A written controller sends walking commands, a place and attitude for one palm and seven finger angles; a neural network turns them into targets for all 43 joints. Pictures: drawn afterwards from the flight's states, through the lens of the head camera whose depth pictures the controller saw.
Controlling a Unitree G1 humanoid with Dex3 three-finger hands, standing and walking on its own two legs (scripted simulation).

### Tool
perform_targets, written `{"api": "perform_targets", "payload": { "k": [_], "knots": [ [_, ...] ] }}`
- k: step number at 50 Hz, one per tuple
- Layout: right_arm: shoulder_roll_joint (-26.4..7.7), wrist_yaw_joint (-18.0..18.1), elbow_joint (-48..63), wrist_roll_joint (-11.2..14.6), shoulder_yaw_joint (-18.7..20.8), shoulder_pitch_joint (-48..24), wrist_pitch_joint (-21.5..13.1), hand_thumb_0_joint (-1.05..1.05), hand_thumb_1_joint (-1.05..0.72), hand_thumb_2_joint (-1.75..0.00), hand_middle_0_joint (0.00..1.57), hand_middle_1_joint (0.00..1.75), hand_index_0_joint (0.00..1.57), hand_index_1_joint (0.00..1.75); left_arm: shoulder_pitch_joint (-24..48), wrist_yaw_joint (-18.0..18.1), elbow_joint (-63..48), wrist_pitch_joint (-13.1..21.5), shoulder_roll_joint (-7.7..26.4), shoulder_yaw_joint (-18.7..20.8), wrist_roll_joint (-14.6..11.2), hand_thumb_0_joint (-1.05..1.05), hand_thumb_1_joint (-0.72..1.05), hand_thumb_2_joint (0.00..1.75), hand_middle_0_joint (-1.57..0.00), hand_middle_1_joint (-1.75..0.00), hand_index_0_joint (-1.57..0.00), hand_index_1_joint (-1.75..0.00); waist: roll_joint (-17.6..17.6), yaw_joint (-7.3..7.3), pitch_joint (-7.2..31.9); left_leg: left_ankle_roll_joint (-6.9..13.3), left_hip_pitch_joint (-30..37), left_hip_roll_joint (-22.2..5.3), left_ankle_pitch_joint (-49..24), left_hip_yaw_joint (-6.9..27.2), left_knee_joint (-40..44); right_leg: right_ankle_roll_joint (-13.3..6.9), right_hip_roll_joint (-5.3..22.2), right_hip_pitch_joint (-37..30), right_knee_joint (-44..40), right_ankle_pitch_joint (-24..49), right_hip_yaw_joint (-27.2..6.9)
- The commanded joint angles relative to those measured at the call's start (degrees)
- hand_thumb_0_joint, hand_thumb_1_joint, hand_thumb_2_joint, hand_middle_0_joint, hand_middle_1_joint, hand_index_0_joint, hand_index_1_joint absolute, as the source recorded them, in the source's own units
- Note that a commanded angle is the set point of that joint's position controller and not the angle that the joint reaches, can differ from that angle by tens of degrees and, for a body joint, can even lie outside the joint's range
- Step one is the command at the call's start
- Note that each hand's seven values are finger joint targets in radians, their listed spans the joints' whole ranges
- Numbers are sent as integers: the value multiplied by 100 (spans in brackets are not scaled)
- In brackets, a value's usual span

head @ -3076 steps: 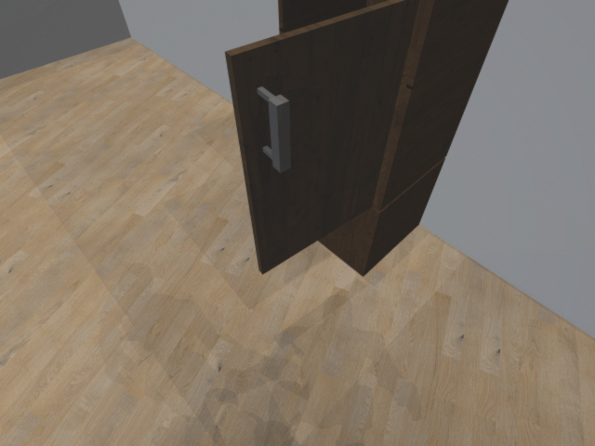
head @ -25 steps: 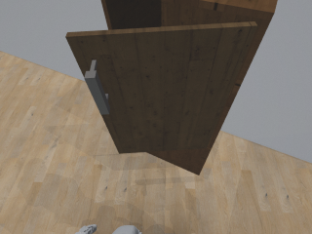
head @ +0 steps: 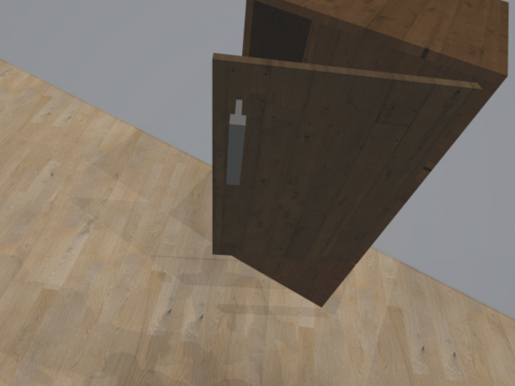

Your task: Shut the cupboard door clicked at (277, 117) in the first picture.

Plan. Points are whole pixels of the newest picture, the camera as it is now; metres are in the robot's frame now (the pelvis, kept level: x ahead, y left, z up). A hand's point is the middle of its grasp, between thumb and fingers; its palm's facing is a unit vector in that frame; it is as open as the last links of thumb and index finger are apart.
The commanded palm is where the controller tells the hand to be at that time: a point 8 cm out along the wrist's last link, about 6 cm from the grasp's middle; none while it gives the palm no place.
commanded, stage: come to a stop and stand still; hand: left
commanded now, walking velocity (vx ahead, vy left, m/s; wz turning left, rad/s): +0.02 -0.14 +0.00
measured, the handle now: (235, 143) +0.47 +0.09 +0.11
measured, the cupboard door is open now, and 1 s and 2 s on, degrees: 29 29 29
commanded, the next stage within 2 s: look again from close up in 0.56 s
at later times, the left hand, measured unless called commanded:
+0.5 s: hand out of the picture +0.00 +0.12 -0.17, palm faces +0.03 -0.98 -0.21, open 7.3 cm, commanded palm none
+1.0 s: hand out of the picture +0.00 +0.20 -0.20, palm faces +0.03 -0.98 -0.20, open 7.4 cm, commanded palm none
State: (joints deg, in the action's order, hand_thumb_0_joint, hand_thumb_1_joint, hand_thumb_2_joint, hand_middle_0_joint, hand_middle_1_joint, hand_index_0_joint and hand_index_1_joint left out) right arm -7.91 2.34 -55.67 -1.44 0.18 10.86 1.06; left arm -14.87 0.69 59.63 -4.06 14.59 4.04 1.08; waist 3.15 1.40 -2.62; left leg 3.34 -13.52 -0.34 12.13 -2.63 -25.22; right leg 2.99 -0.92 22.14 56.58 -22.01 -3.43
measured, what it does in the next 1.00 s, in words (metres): steps on the spot: right foot, then left foot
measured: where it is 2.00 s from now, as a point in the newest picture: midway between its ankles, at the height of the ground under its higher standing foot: outside the picture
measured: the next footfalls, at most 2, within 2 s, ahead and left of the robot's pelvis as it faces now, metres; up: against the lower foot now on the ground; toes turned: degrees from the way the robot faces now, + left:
right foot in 0.32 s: -0.02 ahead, -0.17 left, +0.00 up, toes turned -1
left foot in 0.62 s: +0.04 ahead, +0.07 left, +0.00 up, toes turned +1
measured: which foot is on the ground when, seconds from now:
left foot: down 0.00-0.32, up 0.34-0.60, down 0.62-1.00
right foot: up 0.00-0.30, down 0.32-1.00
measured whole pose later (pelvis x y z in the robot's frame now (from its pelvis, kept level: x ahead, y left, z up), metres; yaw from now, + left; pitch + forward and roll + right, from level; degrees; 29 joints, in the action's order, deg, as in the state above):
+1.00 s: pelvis -0.02 +0.02 -0.02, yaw -1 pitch -2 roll -1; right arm -8.4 1.2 -56.8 -0.7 -0.1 10.9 -1.1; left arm -17.1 3.2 60.1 0.2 11.1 -0.4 1.2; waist 1.4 1.7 -0.6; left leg 5.7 -15.5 3.0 17.5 -4.3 -34.2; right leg 1.9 4.5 8.2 30.0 -20.5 -2.0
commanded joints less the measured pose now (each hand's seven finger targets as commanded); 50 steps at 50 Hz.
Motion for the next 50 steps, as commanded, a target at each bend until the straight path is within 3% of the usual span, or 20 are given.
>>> {"api": "perform_targets", "payload": {
  "k": [1, 8, 13, 14, 15, 16, 18, 19, 23, 27, 29, 31, 32, 33, 34, 35, 38, 40, 44, 50],
  "knots": [
    [-1269, 159, 39, -8, 365, 683, -106, 0, -90, -90, 20, 30, 20, 30, 100, -46, -408, 62, 200, 32, 21, 0, 90, 90, -20, -30, -20, -30, -979, -381, 418, 508, 1175, -1759, -1547, 1599, 974, -4, 165, 579, -205, -129, -111],
    [-1313, 92, -204, -53, 428, 840, -77, 0, -90, -90, 20, 30, 20, 30, 195, -85, -356, 67, -44, -57, 12, 0, 90, 90, -20, -30, -20, -30, -1309, -427, 343, 482, 593, -1571, 90, 1669, 1277, -155, 156, -266, -1490, -419, 269],
    [-1121, -15, -353, 4, 405, 606, -38, 0, -90, -90, 20, 30, 20, 30, -630, -41, 55, 189, -89, -86, -13, 0, 90, 90, -20, -30, -20, -30, -1096, -15, 196, 8, -615, -884, 1613, 1090, 1261, -327, 3, -2087, -3594, 590, 606],
    [-856, -55, -398, 48, 356, 647, -44, 0, -90, -90, 20, 30, 20, 30, -747, 5, 108, 272, 104, -69, 8, 0, 90, 90, -20, -30, -20, -30, -540, 45, 156, -184, -1036, -522, 1634, 803, 767, -445, 401, -2482, -4124, 149, 65],
    [-544, -78, -341, 85, 267, 608, -42, 0, -90, -90, 20, 30, 20, 30, -711, 53, 119, 327, 397, -34, 41, 0, 90, 90, -20, -30, -20, -30, 442, 15, -133, -425, -1359, -1, 1542, 243, -71, -772, 1281, -2039, -4745, -1089, -1055],
    [-547, -117, -249, 43, 246, 543, -6, 0, -90, -90, 20, 30, 20, 30, -434, 75, -32, 339, 668, -9, 25, 0, 90, 90, -20, -30, -20, -30, 876, -14, -543, -448, -1276, -19, 1428, 63, -684, -1046, 1914, -1056, -5356, -2114, -1654],
    [-595, -194, -363, -22, 299, 663, -2, 0, -90, -90, 20, 30, 20, 30, 93, 70, -182, 421, 540, -55, 31, 0, 90, 90, -20, -30, -20, -30, 558, -181, -731, -431, -1064, -91, 1078, 139, -1424, -1152, 1787, -469, -5250, -1477, -1471],
    [-567, -187, -442, -17, 285, 765, -4, 0, -90, -90, 20, 30, 20, 30, 44, 89, -137, 474, 390, -60, 19, 0, 90, 90, -20, -30, -20, -30, 816, -176, -845, -417, -1167, -122, 866, 181, -1512, -1128, 1608, -673, -5129, -851, -1359],
    [-627, -203, -457, 28, 278, 915, -27, 0, -90, -90, 20, 30, 20, 30, -69, 97, -102, 541, 283, -84, 2, 0, 90, 90, -20, -30, -20, -30, 530, -168, -653, -500, -1132, -160, 792, 142, -1606, -1167, 1582, -1160, -4613, 1046, -801],
    [-539, -138, -435, 64, 223, 864, -95, 0, -90, -90, 20, 30, 20, 30, -191, 129, 11, 554, 217, -99, -6, 0, 90, 90, -20, -30, -20, -30, 723, -173, -166, -511, -412, -156, 545, 115, -511, -1110, 1430, -1442, -3923, 2478, -523],
    [-572, -104, -597, 86, 188, 1043, -208, 0, -90, -90, 20, 30, 20, 30, -219, 123, 73, 537, 66, -148, -47, 0, 90, 90, -20, -30, -20, -30, 315, -208, 143, -409, 598, -220, -967, 320, 273, -706, 956, -1070, -3413, 2379, -198],
    [-810, -21, -667, 62, 190, 1058, -287, 0, -90, -90, 20, 30, 20, 30, -417, 150, 149, 489, -139, -194, -83, 0, 90, 90, -20, -30, -20, -30, -322, -131, 382, -170, 814, -702, -2125, 620, 29, -465, 593, -1133, -3358, 1846, -11],
    [-835, -8, -672, 61, 200, 1014, -257, 0, -90, -90, 20, 30, 20, 30, -447, 184, 171, 455, -187, -198, -50, 0, 90, 90, -20, -30, -20, -30, -142, -135, 254, -148, 657, -759, -1960, 610, 1, -468, 557, -1176, -3489, 1495, -31],
    [-758, -91, -152, 127, 114, 2, -308, 0, -90, -90, 20, 30, 20, 30, -1192, 397, 363, 691, -48, -246, -2, 0, 90, 90, -20, -30, -20, -30, 189, 265, -168, -307, -110, -514, -893, 275, -1344, -257, 1088, -1063, -3865, 3968, -735],
    [-570, -124, 145, 80, 59, 127, -226, 0, -90, -90, 20, 30, 20, 30, -905, 364, 174, 779, 315, -236, 22, 0, 90, 90, -20, -30, -20, -30, -18, -157, -202, -395, -461, -160, 318, 245, -1208, -459, 1566, -1314, -3547, 5717, -892],
    [-333, -109, -59, 50, 100, 644, -264, 0, -90, -90, 20, 30, 20, 30, -686, 296, 31, 771, 345, -260, 15, 0, 90, 90, -20, -30, -20, -30, -236, -351, 223, -274, -115, -102, 379, 99, -699, -613, 1444, -1438, -2978, 5788, -488],
    [-748, -64, -109, 92, 184, 796, -345, 0, -90, -90, 20, 30, 20, 30, -782, 303, -26, 704, 81, -308, 2, 0, 90, 90, -20, -30, -20, -30, -535, -231, 1008, -84, 543, -566, -2203, 581, -619, -494, 659, -1432, -2566, 3044, 6],
    [-892, -32, -45, 97, 174, 683, -351, 0, -90, -90, 20, 30, 20, 30, -795, 311, -51, 586, -6, -340, 21, 0, 90, 90, -20, -30, -20, -30, -882, -148, 763, 78, 591, -810, -3247, 863, -455, -399, 390, -1192, -2547, 1375, 292],
    [-912, -1, 100, 87, 161, 372, -336, 0, -90, -90, 20, 30, 20, 30, -878, 283, -35, 503, -57, -376, 30, 0, 90, 90, -20, -30, -20, -30, -710, -40, 199, 114, 218, -725, -2845, 913, -219, -399, 401, -1043, -2771, 1121, 269],
    [-1117, -30, 164, 76, 210, 297, -313, 0, -90, -90, 20, 30, 20, 30, -688, 238, -187, 416, 147, -352, 21, 0, 90, 90, -20, -30, -20, -30, -731, -67, 135, 45, 178, -749, -1391, 1161, 422, -337, 384, -930, -2763, 574, 312]
  ]
}}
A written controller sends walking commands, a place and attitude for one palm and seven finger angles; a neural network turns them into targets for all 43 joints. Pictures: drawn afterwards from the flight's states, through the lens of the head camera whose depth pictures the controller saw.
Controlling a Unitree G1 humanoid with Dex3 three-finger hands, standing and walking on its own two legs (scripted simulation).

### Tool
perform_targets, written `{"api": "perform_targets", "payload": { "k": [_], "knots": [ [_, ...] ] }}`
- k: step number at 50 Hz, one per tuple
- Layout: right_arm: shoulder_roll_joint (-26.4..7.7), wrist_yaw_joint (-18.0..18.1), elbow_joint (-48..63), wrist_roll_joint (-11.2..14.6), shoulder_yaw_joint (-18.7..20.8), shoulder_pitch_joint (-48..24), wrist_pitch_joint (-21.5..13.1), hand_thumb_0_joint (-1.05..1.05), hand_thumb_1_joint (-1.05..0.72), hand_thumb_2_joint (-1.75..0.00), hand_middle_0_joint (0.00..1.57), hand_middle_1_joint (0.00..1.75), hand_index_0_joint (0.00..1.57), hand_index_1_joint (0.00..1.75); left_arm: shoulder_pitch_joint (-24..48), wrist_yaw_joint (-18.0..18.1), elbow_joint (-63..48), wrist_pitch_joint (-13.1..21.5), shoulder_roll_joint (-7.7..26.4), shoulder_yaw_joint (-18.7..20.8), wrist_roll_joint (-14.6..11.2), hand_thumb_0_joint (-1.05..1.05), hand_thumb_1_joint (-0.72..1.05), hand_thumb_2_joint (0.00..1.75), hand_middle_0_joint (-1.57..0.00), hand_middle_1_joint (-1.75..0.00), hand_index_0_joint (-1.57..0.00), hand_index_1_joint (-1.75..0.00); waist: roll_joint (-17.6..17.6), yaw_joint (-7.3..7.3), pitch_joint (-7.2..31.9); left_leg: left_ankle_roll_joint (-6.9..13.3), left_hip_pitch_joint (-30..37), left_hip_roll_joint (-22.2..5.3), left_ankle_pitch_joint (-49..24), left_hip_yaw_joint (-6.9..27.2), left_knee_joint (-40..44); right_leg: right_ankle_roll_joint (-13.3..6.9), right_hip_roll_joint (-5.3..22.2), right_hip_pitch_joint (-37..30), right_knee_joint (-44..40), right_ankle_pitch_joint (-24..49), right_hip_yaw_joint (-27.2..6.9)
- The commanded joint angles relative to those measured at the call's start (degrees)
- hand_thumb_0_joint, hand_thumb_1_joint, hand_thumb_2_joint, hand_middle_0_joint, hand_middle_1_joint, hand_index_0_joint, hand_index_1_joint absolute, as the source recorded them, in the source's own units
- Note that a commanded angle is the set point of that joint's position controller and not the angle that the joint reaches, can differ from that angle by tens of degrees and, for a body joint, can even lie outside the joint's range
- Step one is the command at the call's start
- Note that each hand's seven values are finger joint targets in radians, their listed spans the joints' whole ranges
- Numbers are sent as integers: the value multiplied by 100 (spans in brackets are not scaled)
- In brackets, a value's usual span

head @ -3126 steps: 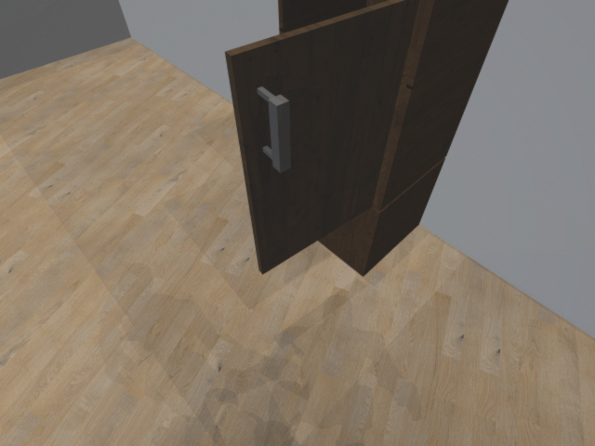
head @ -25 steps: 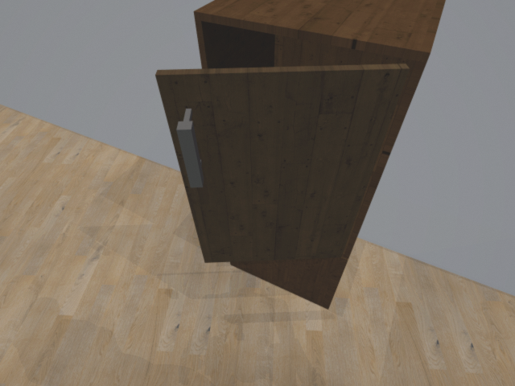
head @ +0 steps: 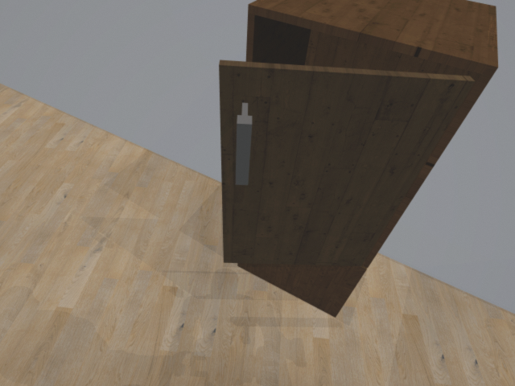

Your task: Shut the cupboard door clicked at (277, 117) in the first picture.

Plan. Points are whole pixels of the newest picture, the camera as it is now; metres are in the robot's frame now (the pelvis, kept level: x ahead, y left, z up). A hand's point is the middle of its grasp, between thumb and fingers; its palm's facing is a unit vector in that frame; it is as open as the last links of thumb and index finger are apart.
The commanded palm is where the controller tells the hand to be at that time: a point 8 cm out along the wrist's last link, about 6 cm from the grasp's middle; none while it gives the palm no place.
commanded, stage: look again from close up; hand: left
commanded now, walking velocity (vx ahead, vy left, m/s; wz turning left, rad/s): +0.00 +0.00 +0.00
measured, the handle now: (243, 144) +0.48 +0.08 +0.13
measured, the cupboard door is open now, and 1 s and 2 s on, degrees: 29 29 29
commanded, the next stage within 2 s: shuffle to correct the standing spot in 0.12 s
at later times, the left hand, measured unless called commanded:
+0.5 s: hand out of the picture -0.08 +0.16 -0.17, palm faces +0.03 -0.98 -0.19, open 7.4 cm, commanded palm none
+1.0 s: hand out of the picture -0.05 +0.05 -0.17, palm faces +0.17 -0.97 -0.15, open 7.4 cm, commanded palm none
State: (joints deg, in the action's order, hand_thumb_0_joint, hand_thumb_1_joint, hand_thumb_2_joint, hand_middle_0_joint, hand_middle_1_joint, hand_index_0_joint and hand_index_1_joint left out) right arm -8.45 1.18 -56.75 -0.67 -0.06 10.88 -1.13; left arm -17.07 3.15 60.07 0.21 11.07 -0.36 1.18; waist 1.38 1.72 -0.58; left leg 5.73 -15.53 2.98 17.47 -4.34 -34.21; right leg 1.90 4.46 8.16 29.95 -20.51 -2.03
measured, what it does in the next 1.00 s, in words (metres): steps to the right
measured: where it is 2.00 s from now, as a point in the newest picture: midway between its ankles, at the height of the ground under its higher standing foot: outside the picture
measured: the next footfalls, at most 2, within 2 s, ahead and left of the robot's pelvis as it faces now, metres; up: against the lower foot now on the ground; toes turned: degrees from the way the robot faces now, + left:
left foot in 1.18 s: +0.08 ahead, -0.04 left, +0.00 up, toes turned +13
right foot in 1.62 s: +0.15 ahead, -0.35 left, +0.00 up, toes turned -2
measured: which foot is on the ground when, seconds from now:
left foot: down 0.00-0.88, up 0.90-1.00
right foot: down 0.00-1.00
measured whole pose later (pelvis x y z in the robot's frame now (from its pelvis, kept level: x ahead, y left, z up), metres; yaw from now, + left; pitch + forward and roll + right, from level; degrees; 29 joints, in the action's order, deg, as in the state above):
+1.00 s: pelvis +0.00 -0.10 +0.01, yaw +5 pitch +1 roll +0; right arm -7.5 1.4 -61.5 -1.4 3.1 16.8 1.5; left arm -23.1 1.4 59.1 0.8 7.3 1.8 1.9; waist 1.4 1.3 0.6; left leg 1.4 -28.0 -2.6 24.8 -3.5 -56.5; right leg -3.9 -1.3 11.5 28.0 -18.1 7.6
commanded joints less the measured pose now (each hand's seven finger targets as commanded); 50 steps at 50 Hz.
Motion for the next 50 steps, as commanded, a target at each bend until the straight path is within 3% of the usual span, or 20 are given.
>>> {"api": "perform_targets", "payload": {
  "k": [1, 3, 8, 11, 13, 19, 23, 26, 29, 31, 33, 36, 38, 40, 41, 42, 44, 45, 47, 50],
  "knots": [
    [-1087, 81, 276, -2, 240, 263, -85, 0, -90, -90, 20, 30, 20, 30, -429, -21, -246, -22, 518, 91, 13, 0, 90, 90, -20, -30, -20, -30, -498, -95, -214, -214, 252, -1092, -1407, 1379, 1486, -228, -145, 518, -127, 362, 176],
    [-1121, 51, 306, -2, 256, 210, -65, 0, -90, -90, 20, 30, 20, 30, -408, -49, -261, -41, 570, 91, 31, 0, 90, 90, -20, -30, -20, -30, -400, -82, -345, -252, 21, -1098, -278, 1474, 1813, -233, -119, 545, -185, 315, 156],
    [-1187, 7, 270, -9, 299, 203, -42, 0, -90, -90, 20, 30, 20, 30, -443, -89, -295, -54, 628, 103, 49, 0, 90, 90, -20, -30, -20, -30, -330, -80, -333, -359, -119, -1091, 925, 1576, 2263, -260, -112, 579, -197, 274, 138],
    [-1196, -11, 216, -4, 287, 187, -51, 0, -90, -90, 20, 30, 20, 30, -523, -104, -273, -20, 697, 112, 48, 0, 90, 90, -20, -30, -20, -30, -356, -43, -131, -326, -7, -1058, 847, 1465, 2227, -291, -57, 501, -334, 355, 91],
    [-1003, -14, 98, -10, 242, 336, -14, 0, -90, -90, 20, 30, 20, 30, -664, -110, -138, -55, 463, 60, 34, 0, 90, 90, -20, -30, -20, -30, -293, -97, -133, -373, 29, -1134, 1307, 1633, 2406, -244, -139, 577, -250, 79, 203],
    [-1146, 24, -67, -43, 326, 470, 93, 0, -90, -90, 20, 30, 20, 30, -843, -185, -37, -121, 390, 84, 86, 0, 90, 90, -20, -30, -20, -30, -359, -107, -272, -3, -128, -1387, 1789, 2019, 2421, -282, -284, 818, 28, -175, 424],
    [-1109, 40, -137, -67, 363, 456, 152, 0, -90, -90, 20, 30, 20, 30, -1167, -220, 60, -165, 318, 134, 71, 0, 90, 90, -20, -30, -20, -30, -632, -44, -404, -103, -765, -1177, 2013, 1734, 2370, -347, -358, 376, -337, -187, 489],
    [-913, 49, -140, -78, 357, 540, 171, 0, -90, -90, 20, 30, 20, 30, -1329, -198, 73, -131, 368, 182, 64, 0, 90, 90, -20, -30, -20, -30, -19, -49, -430, -252, -1014, -776, 1643, 1279, 1683, -524, -55, 282, -967, -827, 5],
    [-463, 48, -143, -68, 268, 687, 167, 0, -90, -90, 20, 30, 20, 30, -1220, -142, 37, -84, 429, 198, 17, 0, 90, 90, -20, -30, -20, -30, 927, -171, -587, -349, -846, -281, 566, 285, 162, -842, 530, 841, -1716, -1678, -755],
    [-324, 49, -214, -60, 212, 851, 86, 0, -90, -90, 20, 30, 20, 30, -1001, -133, -7, -32, 335, 174, -7, 0, 90, 90, -20, -30, -20, -30, 784, -328, -499, -326, -461, -326, 41, 113, -134, -883, 569, 1044, -1499, -950, -637],
    [-389, 67, -338, -76, 232, 1113, 73, 0, -90, -90, 20, 30, 20, 30, -905, -166, -34, -44, 219, 138, -20, 0, 90, 90, -20, -30, -20, -30, 8, -446, -418, -279, 118, -627, 492, 567, 496, -703, 190, 1612, -890, -1097, -108],
    [-1014, 114, -320, -119, 443, 1303, 124, 0, -90, -90, 20, 30, 20, 30, -987, -218, -155, -107, 8, 152, 79, 0, 90, 90, -20, -30, -20, -30, -1403, -436, -969, 199, -387, -1839, 2644, 2457, 2214, -367, -521, 2027, 720, -888, 719],
    [-1125, 125, -223, -110, 489, 1060, 76, 0, -90, -90, 20, 30, 20, 30, -1023, -265, -200, -153, -28, 210, 116, 0, 90, 90, -20, -30, -20, -30, -1388, -268, -1014, 477, -1082, -2114, 2521, 2718, 2538, -402, -314, 1611, 1541, -594, 511],
    [-1017, 154, -160, -104, 470, 819, 30, 0, -90, -90, 20, 30, 20, 30, -1277, -310, -134, -109, -123, 244, 94, 0, 90, 90, -20, -30, -20, -30, -1047, -84, -679, 427, -1090, -2001, 1679, 2270, 2170, -393, -258, 1101, 984, -394, 433],
    [-988, 159, -122, -110, 467, 663, 37, 0, -90, -90, 20, 30, 20, 30, -1543, -328, -53, -75, -193, 253, 77, 0, 90, 90, -20, -30, -20, -30, -865, 65, -429, 228, -1170, -1786, 1431, 1795, 1732, -365, -326, 523, 230, -117, 549],
    [-855, 153, -96, -102, 455, 642, 47, 0, -90, -90, 20, 30, 20, 30, -1776, -331, 20, -36, -134, 276, 74, 0, 90, 90, -20, -30, -20, -30, -284, 152, -273, -19, -1376, -1361, 1183, 1267, 1025, -390, -330, -19, -580, 16, 385],
    [-191, 117, 125, -35, 318, 411, 39, 0, -90, -90, 20, 30, 20, 30, -1894, -203, 29, -4, 443, 376, 91, 0, 90, 90, -20, -30, -20, -30, 1774, 229, -385, -438, -2377, -245, 1113, -225, -1264, -991, 1199, -294, -1965, -429, -1632],
    [-302, 83, 183, -54, 342, 244, 42, 0, -90, -90, 20, 30, 20, 30, -1671, -191, -61, 7, 346, 344, 60, 0, 90, 90, -20, -30, -20, -30, 1112, 182, -304, -364, -2098, -385, 1232, 51, -2078, -1242, 1321, 84, -2011, -215, -1570],
    [-274, 70, 42, -71, 372, 323, 46, 0, -90, -90, 20, 30, 20, 30, -1240, -159, -159, 70, 125, 310, 80, 0, 90, 90, -20, -30, -20, -30, 617, -52, -549, -404, -2239, -533, 857, 48, -2799, -1384, 1043, 168, -1703, 1105, -1101],
    [-94, 34, 36, -65, 333, 287, 36, 0, -90, -90, 20, 30, 20, 30, -1204, -111, -181, 98, 87, 277, 132, 0, 90, 90, -20, -30, -20, -30, 375, -53, -428, -471, -2018, -541, 853, -209, -2363, -1483, 826, -181, -1233, 3136, -318]
  ]
}}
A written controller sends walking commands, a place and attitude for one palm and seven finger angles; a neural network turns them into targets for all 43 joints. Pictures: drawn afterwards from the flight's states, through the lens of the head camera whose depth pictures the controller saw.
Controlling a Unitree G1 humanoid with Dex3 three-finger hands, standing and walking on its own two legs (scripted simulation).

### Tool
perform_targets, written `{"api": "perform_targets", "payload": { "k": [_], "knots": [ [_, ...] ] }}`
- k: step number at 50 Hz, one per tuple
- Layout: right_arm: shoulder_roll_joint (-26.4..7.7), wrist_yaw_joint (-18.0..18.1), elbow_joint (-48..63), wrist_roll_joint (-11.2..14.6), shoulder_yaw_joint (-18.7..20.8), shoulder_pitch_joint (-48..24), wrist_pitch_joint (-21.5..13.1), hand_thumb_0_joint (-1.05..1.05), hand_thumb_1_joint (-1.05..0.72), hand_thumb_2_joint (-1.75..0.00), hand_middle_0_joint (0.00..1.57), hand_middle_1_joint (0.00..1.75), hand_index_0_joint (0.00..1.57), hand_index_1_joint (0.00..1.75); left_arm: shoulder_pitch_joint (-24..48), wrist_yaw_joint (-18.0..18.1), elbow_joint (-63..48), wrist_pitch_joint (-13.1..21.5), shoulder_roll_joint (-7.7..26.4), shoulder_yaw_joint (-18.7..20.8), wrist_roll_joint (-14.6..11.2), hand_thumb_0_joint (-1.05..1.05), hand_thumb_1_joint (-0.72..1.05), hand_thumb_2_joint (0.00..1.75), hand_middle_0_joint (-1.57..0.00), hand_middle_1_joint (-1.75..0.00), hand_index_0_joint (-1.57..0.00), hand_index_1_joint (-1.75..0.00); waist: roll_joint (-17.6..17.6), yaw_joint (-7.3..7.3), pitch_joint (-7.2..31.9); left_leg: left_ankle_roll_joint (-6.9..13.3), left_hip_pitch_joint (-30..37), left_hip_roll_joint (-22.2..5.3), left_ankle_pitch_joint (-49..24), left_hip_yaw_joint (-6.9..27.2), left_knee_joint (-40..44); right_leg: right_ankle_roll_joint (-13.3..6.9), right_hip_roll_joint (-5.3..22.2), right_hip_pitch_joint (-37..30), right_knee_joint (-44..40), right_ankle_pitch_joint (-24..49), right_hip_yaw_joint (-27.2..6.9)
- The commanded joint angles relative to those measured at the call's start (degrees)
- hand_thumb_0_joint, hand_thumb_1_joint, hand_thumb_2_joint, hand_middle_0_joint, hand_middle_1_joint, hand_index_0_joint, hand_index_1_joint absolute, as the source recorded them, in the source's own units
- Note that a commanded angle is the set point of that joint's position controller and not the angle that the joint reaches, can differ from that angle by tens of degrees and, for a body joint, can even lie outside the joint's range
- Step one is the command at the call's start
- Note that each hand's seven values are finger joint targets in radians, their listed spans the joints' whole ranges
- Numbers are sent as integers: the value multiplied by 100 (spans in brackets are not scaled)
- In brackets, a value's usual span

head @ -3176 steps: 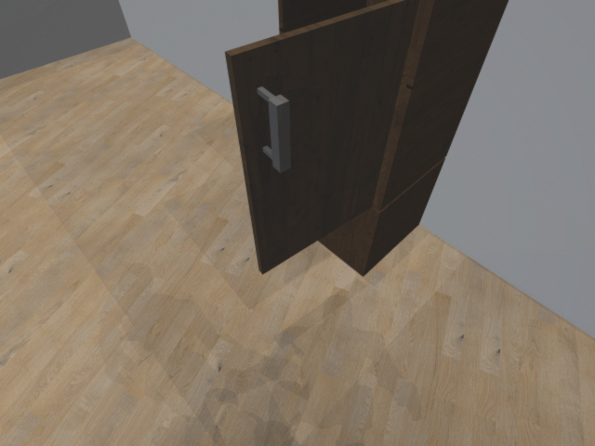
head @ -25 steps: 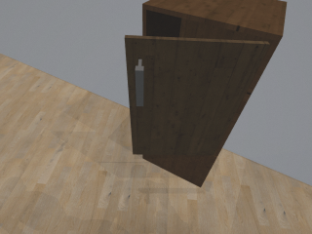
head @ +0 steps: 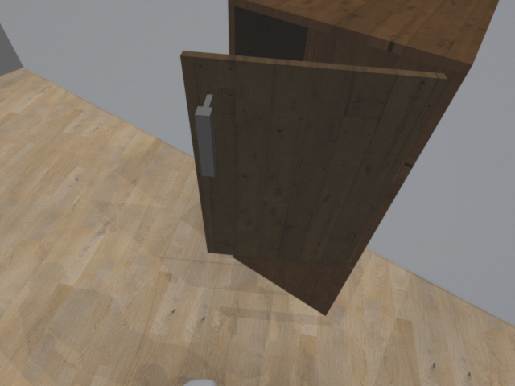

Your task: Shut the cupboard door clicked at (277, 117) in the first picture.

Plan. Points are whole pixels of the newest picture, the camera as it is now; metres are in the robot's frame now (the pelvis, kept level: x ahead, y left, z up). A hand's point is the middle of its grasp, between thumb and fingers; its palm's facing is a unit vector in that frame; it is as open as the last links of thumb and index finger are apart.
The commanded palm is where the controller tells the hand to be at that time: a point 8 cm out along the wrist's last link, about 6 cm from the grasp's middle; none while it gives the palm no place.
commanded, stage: shuffle to correct the standing spot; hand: left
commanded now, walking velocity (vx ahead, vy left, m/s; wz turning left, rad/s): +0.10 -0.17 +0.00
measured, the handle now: (209, 136) +0.49 +0.14 +0.12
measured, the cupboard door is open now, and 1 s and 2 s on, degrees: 29 29 29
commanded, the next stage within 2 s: come to a stop and stand still in 0.36 s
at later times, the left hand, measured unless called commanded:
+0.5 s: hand out of the picture +0.12 +0.13 -0.17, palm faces -0.03 -0.99 -0.16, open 7.3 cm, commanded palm none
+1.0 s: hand out of the picture +0.10 +0.10 -0.18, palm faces +0.06 -0.97 -0.23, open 7.3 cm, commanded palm none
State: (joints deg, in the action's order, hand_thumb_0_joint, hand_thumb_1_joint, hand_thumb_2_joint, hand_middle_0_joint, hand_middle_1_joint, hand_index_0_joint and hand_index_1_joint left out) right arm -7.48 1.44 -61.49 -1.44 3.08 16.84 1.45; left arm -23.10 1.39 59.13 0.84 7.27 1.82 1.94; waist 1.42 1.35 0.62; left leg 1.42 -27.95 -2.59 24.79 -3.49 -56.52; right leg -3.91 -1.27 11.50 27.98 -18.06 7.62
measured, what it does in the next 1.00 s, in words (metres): steps to the right: left foot, then right foot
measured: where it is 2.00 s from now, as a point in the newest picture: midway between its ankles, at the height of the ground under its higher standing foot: outside the picture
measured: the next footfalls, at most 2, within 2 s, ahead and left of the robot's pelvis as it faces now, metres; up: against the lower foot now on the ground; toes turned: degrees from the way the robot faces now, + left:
left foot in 0.18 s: +0.09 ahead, +0.06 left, +0.00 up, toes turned +8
right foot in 0.62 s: +0.12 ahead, -0.25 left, +0.00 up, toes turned -7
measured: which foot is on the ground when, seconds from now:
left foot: up 0.00-0.16, down 0.18-0.62, up 0.64-0.98, down 1.00-1.00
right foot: down 0.00-0.18, up 0.20-0.60, down 0.62-1.00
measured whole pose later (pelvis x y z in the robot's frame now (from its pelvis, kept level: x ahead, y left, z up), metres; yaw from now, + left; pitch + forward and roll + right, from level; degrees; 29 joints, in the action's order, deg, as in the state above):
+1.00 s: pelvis +0.04 -0.10 -0.01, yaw -1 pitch +0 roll +0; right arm -10.5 -0.4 -54.3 -0.6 3.0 11.5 1.7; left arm -12.4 2.0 54.6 -1.8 12.1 3.2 1.7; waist 2.6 1.9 -2.2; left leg -1.1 -15.5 0.0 18.0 -4.2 -32.8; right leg 1.9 5.8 20.7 33.7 -13.1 3.7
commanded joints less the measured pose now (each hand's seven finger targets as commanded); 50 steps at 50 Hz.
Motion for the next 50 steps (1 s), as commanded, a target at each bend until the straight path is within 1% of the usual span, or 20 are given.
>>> {"api": "perform_targets", "payload": {
  "k": [1, 4, 7, 8, 9, 10, 13, 17, 24, 27, 29, 30, 31, 33, 35, 39, 44, 47, 48, 50],
  "knots": [
    [-156, 15, 521, 22, 7, -358, -225, 0, -90, -90, 20, 30, 20, 30, -631, 64, -79, 24, 530, 62, 65, 0, 90, 90, -20, -30, -20, -30, 411, 17, -497, -43, -651, 41, 84, -369, 134, -924, 1369, -574, -978, 3076, -1231],
    [-104, 27, 575, 37, -23, -378, -258, 0, -90, -90, 20, 30, 20, 30, -552, 38, -75, -30, 606, 73, 71, 0, 90, 90, -20, -30, -20, -30, 645, 16, -345, -9, -48, 88, -45, -538, 1102, -901, 1303, -495, -895, 2809, -1233],
    [-266, 114, 320, 26, -39, 351, -338, 0, -90, -90, 20, 30, 20, 30, -221, -23, -167, -98, 591, 79, -18, 0, 90, 90, -20, -30, -20, -30, 318, -339, -10, 49, 1687, 57, -1274, -522, 2940, -503, 872, 125, 20, 2432, -955],
    [-659, 179, 172, -1, 37, 855, -386, 0, -90, -90, 20, 30, 20, 30, -279, -65, -209, -93, 447, 64, -52, 0, 90, 90, -20, -30, -20, -30, -322, -527, 330, 276, 2884, -723, -1886, 408, 3428, -189, 588, 888, 1130, 1631, -792],
    [-1235, 236, 140, -10, 154, 1224, -402, 0, -90, -90, 20, 30, 20, 30, -435, -103, -346, -77, 181, -8, -73, 0, 90, 90, -20, -30, -20, -30, -1761, -541, 604, 1047, 3636, -2566, -3497, 2623, 3660, 225, 140, 2261, 2685, -1155, -356],
    [-1338, 247, 178, 6, 129, 1257, -313, 0, -90, -90, 20, 30, 20, 30, -73, -84, -474, -147, 663, 96, 11, 0, 90, 90, -20, -30, -20, -30, -1092, -654, 356, 1594, 3201, -2994, -3719, 2943, 3769, 219, 180, 2462, 3735, -1503, -870],
    [-832, 269, 330, -12, -37, 366, -381, 0, -90, -90, 20, 30, 20, 30, 356, -147, -462, -248, 535, 193, 84, 0, 90, 90, -20, -30, -20, -30, -749, -235, -574, 1133, 1593, -2197, -3426, 1740, 4098, 419, 437, 2509, 4406, -432, -1121],
    [-885, 263, 334, -24, -6, 323, -452, 0, -90, -90, 20, 30, 20, 30, 342, -237, -403, -387, 329, 188, 36, 0, 90, 90, -20, -30, -20, -30, -711, -116, -127, 834, 1753, -1639, -4071, 509, 3904, 573, 484, 2196, 4104, 159, -912],
    [-1166, 138, 308, -108, 129, 538, -265, 0, -90, -90, 20, 30, 20, 30, 1334, -266, -709, -400, 341, 112, -30, 0, 90, 90, -20, -30, -20, -30, -1295, -395, -245, 635, 1650, -1391, -3383, 221, 3823, 697, 499, 1648, 1992, 4, -293],
    [-1189, 58, 390, -101, 147, 363, -183, 0, -90, -90, 20, 30, 20, 30, 1158, -219, -652, -222, 359, 107, -82, 0, 90, 90, -20, -30, -20, -30, -1474, -277, 38, 487, 1520, -1189, -2709, 255, 3401, 654, 314, 674, 744, 52, -103],
    [-875, -18, 360, -29, 69, 348, -177, 0, -90, -90, 20, 30, 20, 30, 484, -136, -387, -27, 699, 150, -81, 0, 90, 90, -20, -30, -20, -30, -630, 57, 353, 3, 1033, -575, -1532, -56, 2538, 664, 439, -697, -555, 1200, -316],
    [-384, -50, 393, 46, -45, 515, -164, 0, -90, -90, 20, 30, 20, 30, 333, -53, -279, 75, 1252, 203, -61, 0, 90, 90, -20, -30, -20, -30, 892, 57, 637, -285, 275, -213, 281, -298, 1884, 437, 1695, -1369, -730, 2254, -1394],
    [-332, -9, 539, 75, -66, 507, -87, 0, -90, -90, 20, 30, 20, 30, 362, -20, -364, 38, 1553, 242, -86, 0, 90, 90, -20, -30, -20, -30, 1627, 85, 670, -301, 238, -73, 1147, -74, 1268, -13, 2429, -930, -893, 2874, -2071],
    [-347, -33, 500, 72, -14, 413, -13, 0, -90, -90, 20, 30, 20, 30, 814, -24, -488, -24, 1438, 202, -42, 0, 90, 90, -20, -30, -20, -30, 977, -29, 58, -262, 222, -72, 819, 63, 488, -380, 2294, -40, -924, 2515, -1771],
    [-520, -17, 410, 60, 6, 393, 52, 0, -90, -90, 20, 30, 20, 30, 959, 66, -529, 33, 1264, 192, -58, 0, 90, 90, -20, -30, -20, -30, 1681, -80, -94, -346, -19, -56, 552, 214, -53, -388, 2154, -134, -729, 3687, -1819],
    [-581, -101, 509, 58, 65, 201, 102, 0, -90, -90, 20, 30, 20, 30, 899, 136, -626, -31, 1323, 319, -25, 0, 90, 90, -20, -30, -20, -30, 937, 20, 107, -462, -18, 135, 112, 124, -219, -562, 2158, -243, -675, 3457, -1549],
    [-518, -165, 792, 65, 64, -121, 113, 0, -90, -90, 20, 30, 20, 30, 972, 155, -749, -114, 1470, 378, 25, 0, 90, 90, -20, -30, -20, -30, 1016, 84, -14, -401, 403, 143, 56, 146, 782, -622, 2196, 240, -911, 1536, -1761],
    [-431, -147, 702, 83, 37, 304, 15, 0, -90, -90, 20, 30, 20, 30, 1174, 111, -804, -182, 1454, 374, 1, 0, 90, 90, -20, -30, -20, -30, 978, -168, 95, -301, 1677, 343, -702, -89, 2454, -295, 1829, 896, -625, 641, -1612],
    [-469, -127, 625, 91, 22, 513, -30, 0, -90, -90, 20, 30, 20, 30, 1185, 88, -811, -216, 1325, 341, -35, 0, 90, 90, -20, -30, -20, -30, 685, -264, 145, -275, 2230, 337, -1062, -139, 3139, -94, 1517, 1147, -305, 259, -1394],
    [-1166, -73, 803, 13, 146, 382, -92, 0, -90, -90, 20, 30, 20, 30, 1093, 45, -978, -309, 659, 212, -94, 0, 90, 90, -20, -30, -20, -30, -2000, -256, -68, 351, 1974, -1379, -1158, 1890, 4268, 529, 428, 1942, 1508, -1263, -387]
  ]
}}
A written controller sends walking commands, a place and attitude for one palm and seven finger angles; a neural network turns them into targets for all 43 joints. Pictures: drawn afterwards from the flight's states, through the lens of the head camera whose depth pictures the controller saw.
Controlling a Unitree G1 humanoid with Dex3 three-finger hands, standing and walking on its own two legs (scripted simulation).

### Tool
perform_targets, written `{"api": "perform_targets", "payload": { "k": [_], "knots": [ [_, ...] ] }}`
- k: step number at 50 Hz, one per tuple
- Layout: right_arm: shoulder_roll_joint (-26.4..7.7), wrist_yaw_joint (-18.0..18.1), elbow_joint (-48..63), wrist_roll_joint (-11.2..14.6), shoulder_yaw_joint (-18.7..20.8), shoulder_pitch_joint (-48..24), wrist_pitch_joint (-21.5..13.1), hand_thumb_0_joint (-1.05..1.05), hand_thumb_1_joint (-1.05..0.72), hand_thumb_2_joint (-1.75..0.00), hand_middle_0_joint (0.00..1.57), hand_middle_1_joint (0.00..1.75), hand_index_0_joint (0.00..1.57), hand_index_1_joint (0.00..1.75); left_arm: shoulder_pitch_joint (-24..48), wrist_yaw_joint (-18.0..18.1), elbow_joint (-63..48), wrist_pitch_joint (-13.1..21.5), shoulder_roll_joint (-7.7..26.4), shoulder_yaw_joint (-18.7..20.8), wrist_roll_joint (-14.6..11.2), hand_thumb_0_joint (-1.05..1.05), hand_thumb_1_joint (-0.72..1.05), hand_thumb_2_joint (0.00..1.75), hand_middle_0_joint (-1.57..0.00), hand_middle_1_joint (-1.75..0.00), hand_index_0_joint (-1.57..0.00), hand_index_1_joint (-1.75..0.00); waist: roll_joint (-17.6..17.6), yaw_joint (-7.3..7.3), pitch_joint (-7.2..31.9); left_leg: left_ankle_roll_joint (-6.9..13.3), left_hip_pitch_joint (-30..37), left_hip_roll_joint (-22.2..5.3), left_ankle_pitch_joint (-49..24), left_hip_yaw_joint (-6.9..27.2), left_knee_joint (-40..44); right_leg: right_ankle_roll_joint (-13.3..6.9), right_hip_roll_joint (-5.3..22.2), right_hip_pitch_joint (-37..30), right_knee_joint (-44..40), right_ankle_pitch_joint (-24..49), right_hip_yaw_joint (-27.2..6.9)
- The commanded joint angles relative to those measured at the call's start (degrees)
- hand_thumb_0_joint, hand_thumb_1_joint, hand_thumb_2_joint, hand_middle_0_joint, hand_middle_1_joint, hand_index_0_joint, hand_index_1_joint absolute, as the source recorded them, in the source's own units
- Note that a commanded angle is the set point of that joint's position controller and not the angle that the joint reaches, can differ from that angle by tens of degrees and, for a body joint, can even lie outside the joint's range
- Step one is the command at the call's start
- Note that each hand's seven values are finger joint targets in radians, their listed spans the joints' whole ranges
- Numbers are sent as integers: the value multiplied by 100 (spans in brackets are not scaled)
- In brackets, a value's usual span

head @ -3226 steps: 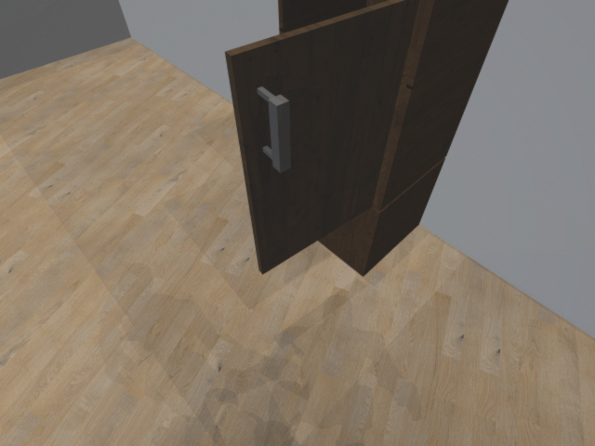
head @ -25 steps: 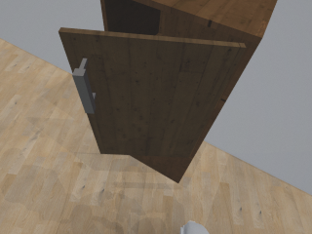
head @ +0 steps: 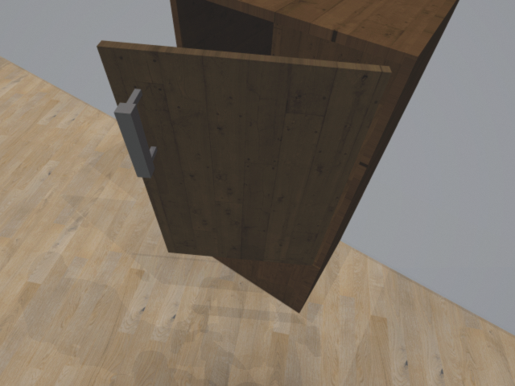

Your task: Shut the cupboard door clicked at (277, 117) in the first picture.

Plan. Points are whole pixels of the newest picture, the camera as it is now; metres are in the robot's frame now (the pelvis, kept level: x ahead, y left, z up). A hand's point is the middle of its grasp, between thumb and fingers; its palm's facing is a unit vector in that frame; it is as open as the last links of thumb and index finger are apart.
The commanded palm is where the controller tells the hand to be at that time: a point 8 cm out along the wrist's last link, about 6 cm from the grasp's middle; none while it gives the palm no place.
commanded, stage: come to a stop and stand still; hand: left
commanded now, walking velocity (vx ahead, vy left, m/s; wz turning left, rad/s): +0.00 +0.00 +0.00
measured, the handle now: (141, 134) +0.45 +0.24 +0.13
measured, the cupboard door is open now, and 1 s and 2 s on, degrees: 29 29 29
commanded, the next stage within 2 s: look again from close up in 0.40 s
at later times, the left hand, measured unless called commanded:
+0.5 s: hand out of the picture -0.02 +0.19 -0.16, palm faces +0.03 -0.98 -0.20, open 7.4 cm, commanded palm none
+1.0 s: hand out of the picture +0.00 +0.24 -0.15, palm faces -0.02 -0.97 -0.26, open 7.4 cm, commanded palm none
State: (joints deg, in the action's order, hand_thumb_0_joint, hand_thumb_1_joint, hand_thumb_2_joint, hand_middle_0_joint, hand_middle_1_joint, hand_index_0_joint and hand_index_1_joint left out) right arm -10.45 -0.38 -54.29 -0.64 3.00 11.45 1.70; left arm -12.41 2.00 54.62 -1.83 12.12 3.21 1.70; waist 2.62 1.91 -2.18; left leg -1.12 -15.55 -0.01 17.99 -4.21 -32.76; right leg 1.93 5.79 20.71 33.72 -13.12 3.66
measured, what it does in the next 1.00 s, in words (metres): steps on the spot: right foot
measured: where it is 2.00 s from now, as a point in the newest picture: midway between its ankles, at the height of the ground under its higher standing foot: outside the picture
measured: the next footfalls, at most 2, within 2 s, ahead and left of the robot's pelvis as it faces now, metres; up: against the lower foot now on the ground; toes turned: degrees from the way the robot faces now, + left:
right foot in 0.28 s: +0.01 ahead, -0.09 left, +0.00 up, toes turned +0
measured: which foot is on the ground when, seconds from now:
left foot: down 0.00-1.00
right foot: down 0.00-0.00, up 0.02-0.26, down 0.28-1.00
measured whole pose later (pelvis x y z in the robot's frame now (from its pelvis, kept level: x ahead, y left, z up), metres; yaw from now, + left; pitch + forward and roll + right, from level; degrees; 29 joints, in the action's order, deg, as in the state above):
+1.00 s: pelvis -0.05 +0.03 +0.01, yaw +0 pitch -2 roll +0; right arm -14.0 -0.3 -60.8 -0.9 0.5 14.0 -0.1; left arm -15.1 1.5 58.2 0.2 14.0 -0.9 1.0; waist 0.2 -0.3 -0.6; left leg 4.0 -12.9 1.7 9.5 -5.7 -24.5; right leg 0.5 1.1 11.3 25.7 -12.0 1.7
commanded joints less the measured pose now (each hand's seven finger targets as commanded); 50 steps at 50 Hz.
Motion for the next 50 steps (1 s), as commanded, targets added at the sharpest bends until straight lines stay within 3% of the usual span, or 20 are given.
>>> {"api": "perform_targets", "payload": {
  "k": [1, 2, 3, 4, 6, 10, 12, 13, 14, 15, 17, 18, 19, 20, 21, 25, 28, 34, 41, 50],
  "knots": [
    [-954, 129, 220, -102, 145, 650, -64, 0, -90, -90, 20, 30, 20, 30, 217, -1, -524, -67, 269, 64, -53, 0, 90, 90, -20, -30, -20, -30, -1858, -347, -67, 1116, -236, -1897, -624, 2152, 2061, -103, -279, 698, 1731, -1886, -288],
    [-833, 127, 340, -142, 76, 225, -67, 0, -90, -90, 20, 30, 20, 30, 43, -26, -477, -67, 290, 83, -57, 0, 90, 90, -20, -30, -20, -30, -1340, -129, -100, 1270, -712, -1811, -62, 1922, 2143, -159, -195, 374, 2114, -1593, -382],
    [-598, 153, 306, -136, 28, 25, -112, 0, -90, -90, 20, 30, 20, 30, -35, -34, -286, -76, 233, 87, 11, 0, 90, 90, -20, -30, -20, -30, -1279, -63, -87, 1119, -637, -1417, -220, 1652, 2100, -185, -233, 355, 2337, -1256, -399],
    [-554, 174, 303, -117, -6, -105, -141, 0, -90, -90, 20, 30, 20, 30, -216, -55, -177, -53, 201, 61, 14, 0, 90, 90, -20, -30, -20, -30, -1353, 24, -32, 1083, -497, -1325, -741, 1429, 1916, -182, -246, 373, 2398, -1135, -393],
    [-539, 191, 255, -108, -44, -6, -172, 0, -90, -90, 20, 30, 20, 30, -320, -63, -66, -7, 113, -6, -13, 0, 90, 90, -20, -30, -20, -30, -1004, -16, 57, 1098, -25, -1199, -1733, 1143, 1671, -136, -239, 253, 1915, -1143, -302],
    [-574, 231, 11, -82, -44, 384, -194, 0, -90, -90, 20, 30, 20, 30, -430, -33, 72, 103, -10, -112, -67, 0, 90, 90, -20, -30, -20, -30, -665, -106, 370, 1088, 706, -1232, -2937, 1126, 1216, -70, -297, -434, 40, -910, -146],
    [-484, 223, -67, -4, -82, 342, -205, 0, -90, -90, 20, 30, 20, 30, -796, -5, 279, 178, 61, -139, -55, 0, 90, 90, -20, -30, -20, -30, -253, 20, 476, 729, 378, -909, -2058, 970, 893, -88, -180, -1220, -1168, 232, -404],
    [-332, 202, -74, 48, -118, 341, -210, 0, -90, -90, 20, 30, 20, 30, -805, 11, 333, 237, 220, -156, -48, 0, 90, 90, -20, -30, -20, -30, 193, -68, 451, 438, 139, -575, -1289, 708, 727, -264, 242, -1352, -1393, 697, -1037],
    [-219, 185, -72, 50, -144, 354, -194, 0, -90, -90, 20, 30, 20, 30, -754, 8, 348, 266, 399, -137, -57, 0, 90, 90, -20, -30, -20, -30, 416, -159, 273, 264, 72, -347, -744, 461, 750, -505, 693, -1238, -1446, 1311, -1298],
    [-193, 167, -132, 31, -164, 444, -198, 0, -90, -90, 20, 30, 20, 30, -657, -12, 355, 262, 488, -161, -83, 0, 90, 90, -20, -30, -20, -30, 317, -251, 218, 208, 282, -243, -575, 452, 895, -638, 819, -958, -1374, 1219, -1276],
    [-232, 186, -327, -13, -144, 452, -170, 0, -90, -90, 20, 30, 20, 30, -492, -1, 415, 296, 274, -201, -95, 0, 90, 90, -20, -30, -20, -30, 616, -278, 162, 202, 666, -385, -924, 492, 919, -543, 428, -615, -1355, 777, -1044],
    [-279, 190, -390, -14, -162, 474, -185, 0, -90, -90, 20, 30, 20, 30, -517, -1, 433, 289, 208, -229, -102, 0, 90, 90, -20, -30, -20, -30, 380, -254, 120, 230, 729, -459, -1076, 557, 1043, -477, 332, -592, -1352, 616, -933],
    [-1069, 140, 177, -83, -107, 175, -338, 0, -90, -90, 20, 30, 20, 30, -567, 48, 154, 432, 1138, -274, 12, 0, 90, 90, -20, -30, -20, -30, -296, -374, -536, 239, 694, -310, -1816, 896, 1117, -471, -86, -373, -1100, 726, -717],
    [-1079, 166, 227, -88, 24, 406, -483, 0, -90, -90, 20, 30, 20, 30, -626, 70, 80, 398, 742, -127, -20, 0, 90, 90, -20, -30, -20, -30, -948, -316, 628, 277, 835, -639, -2069, 965, 857, -467, -2, -770, -636, 114, -596],
    [-862, 210, 144, -88, -8, 290, -468, 0, -90, -90, 20, 30, 20, 30, -722, 80, 181, 388, 539, -163, -47, 0, 90, 90, -20, -30, -20, -30, -1074, -223, 890, 369, 826, -645, -1882, 972, 830, -497, -66, -880, -695, 146, -632],
    [-735, 197, 235, -63, -75, 353, -356, 0, -90, -90, 20, 30, 20, 30, -714, 41, 136, 362, 544, -216, -55, 0, 90, 90, -20, -30, -20, -30, -79, -269, 36, 394, 142, -430, -545, 816, 805, -566, 98, -575, -1089, -217, -915],
    [-964, 179, 189, -49, -33, 416, -353, 0, -90, -90, 20, 30, 20, 30, -554, 27, 6, 350, 704, -179, -52, 0, 90, 90, -20, -30, -20, -30, -101, -282, -363, 429, -10, -495, -308, 895, 1046, -553, 6, -276, -1097, -457, -895],
    [-1009, 141, 67, -44, -84, 351, -367, 0, -90, -90, 20, 30, 20, 30, -591, 18, -63, 312, 778, -196, -56, 0, 90, 90, -20, -30, -20, -30, -233, -163, -275, 461, -78, -572, -154, 906, 1344, -487, -28, -571, -1129, -244, -842],
    [-1139, 103, -114, -33, -96, 215, -348, 0, -90, -90, 20, 30, 20, 30, -384, -1, -67, 303, 932, -210, -67, 0, 90, 90, -20, -30, -20, -30, -35, -188, -117, 410, 92, -575, -43, 911, 1477, -434, 31, -599, -1322, -412, -907],
    [-1120, 74, -370, -9, -111, 112, -320, 0, -90, -90, 20, 30, 20, 30, -364, -5, 97, 288, 909, -265, -54, 0, 90, 90, -20, -30, -20, -30, -230, -201, -100, 363, 132, -637, 144, 955, 1713, -362, 41, -660, -1434, -308, -820]
  ]
}}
